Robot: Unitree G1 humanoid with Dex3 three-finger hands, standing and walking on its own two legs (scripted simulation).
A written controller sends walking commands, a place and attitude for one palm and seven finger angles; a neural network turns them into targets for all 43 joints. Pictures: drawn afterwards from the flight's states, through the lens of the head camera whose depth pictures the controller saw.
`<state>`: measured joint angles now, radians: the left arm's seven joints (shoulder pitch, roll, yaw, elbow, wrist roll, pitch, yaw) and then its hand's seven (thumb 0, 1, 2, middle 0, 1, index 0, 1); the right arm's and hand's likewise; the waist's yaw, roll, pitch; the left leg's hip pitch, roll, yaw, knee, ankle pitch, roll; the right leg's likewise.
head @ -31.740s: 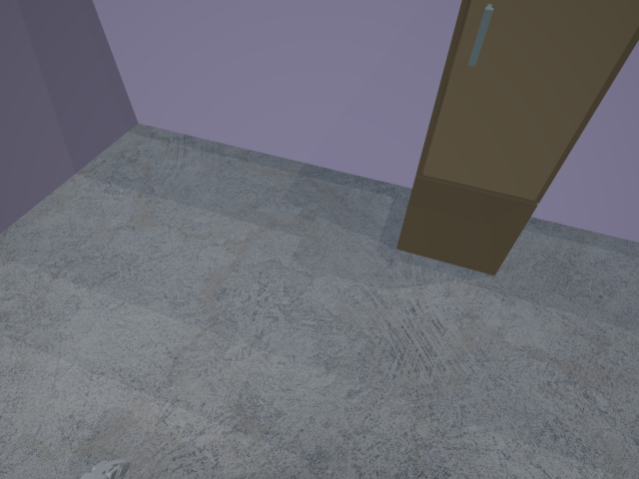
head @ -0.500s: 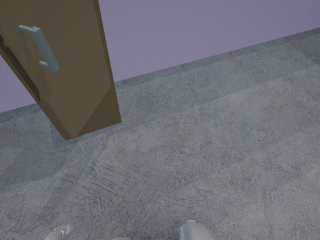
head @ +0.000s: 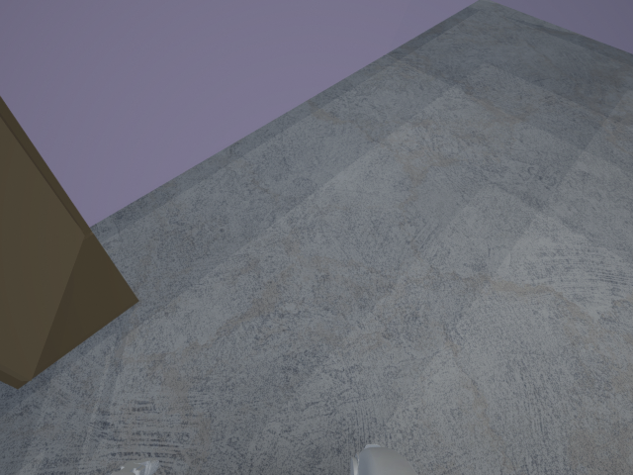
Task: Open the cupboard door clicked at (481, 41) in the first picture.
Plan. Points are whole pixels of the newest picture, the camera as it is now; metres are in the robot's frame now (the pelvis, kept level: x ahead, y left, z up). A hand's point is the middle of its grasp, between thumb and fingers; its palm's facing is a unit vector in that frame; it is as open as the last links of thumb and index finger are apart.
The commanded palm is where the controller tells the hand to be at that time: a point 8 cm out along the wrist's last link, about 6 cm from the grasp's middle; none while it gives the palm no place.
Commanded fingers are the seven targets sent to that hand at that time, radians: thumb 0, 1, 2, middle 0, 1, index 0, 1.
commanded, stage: walk to a spot facing it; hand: left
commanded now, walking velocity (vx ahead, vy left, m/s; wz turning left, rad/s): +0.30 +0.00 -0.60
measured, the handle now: out of the picture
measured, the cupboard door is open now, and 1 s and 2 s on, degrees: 46 46 46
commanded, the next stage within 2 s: turn to face it in 1.46 s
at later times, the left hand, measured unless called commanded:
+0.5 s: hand (253, 406) +0.23 +0.10 -0.16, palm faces -0.27 -0.94 -0.19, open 7.4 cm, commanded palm none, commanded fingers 0.00 0.90 0.90 -0.20 -0.30 -0.20 -0.30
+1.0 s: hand (344, 244) +0.55 -0.04 -0.17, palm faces -0.44 -0.87 -0.23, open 7.4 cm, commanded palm none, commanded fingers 0.00 0.90 0.90 -0.20 -0.30 -0.20 -0.30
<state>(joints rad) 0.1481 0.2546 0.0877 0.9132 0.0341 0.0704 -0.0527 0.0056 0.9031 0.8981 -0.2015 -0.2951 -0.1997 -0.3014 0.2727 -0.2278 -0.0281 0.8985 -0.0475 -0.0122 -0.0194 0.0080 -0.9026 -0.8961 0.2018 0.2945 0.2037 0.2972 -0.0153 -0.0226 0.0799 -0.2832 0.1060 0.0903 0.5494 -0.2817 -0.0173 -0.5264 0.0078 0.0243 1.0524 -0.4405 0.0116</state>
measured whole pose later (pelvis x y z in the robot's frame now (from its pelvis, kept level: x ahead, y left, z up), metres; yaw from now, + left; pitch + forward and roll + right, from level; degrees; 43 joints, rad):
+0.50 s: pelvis +0.14 -0.07 +0.01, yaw -17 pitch +2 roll +0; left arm 0.24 0.19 0.06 0.99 0.03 -0.02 -0.02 0.00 0.90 0.90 -0.20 -0.30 -0.20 -0.30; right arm 0.16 -0.21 -0.05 0.91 -0.03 -0.01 0.03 0.01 -0.91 -0.90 0.20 0.29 0.20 0.30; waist 0.00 -0.01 0.09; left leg -0.50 0.10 0.07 0.78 -0.29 -0.07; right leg -0.18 0.03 0.03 0.41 -0.26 -0.03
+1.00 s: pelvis +0.36 -0.17 -0.02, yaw -25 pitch +0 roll +1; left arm 0.09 0.22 0.07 0.97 0.03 -0.04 -0.04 0.00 0.91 0.90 -0.20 -0.29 -0.20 -0.30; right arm 0.43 -0.20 -0.03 1.10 -0.03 -0.01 0.01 0.01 -0.91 -0.90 0.20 0.29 0.20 0.30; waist -0.04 0.00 0.08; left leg -0.15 0.13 0.14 0.79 -0.50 -0.04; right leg -0.40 -0.05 -0.09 0.63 -0.21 -0.06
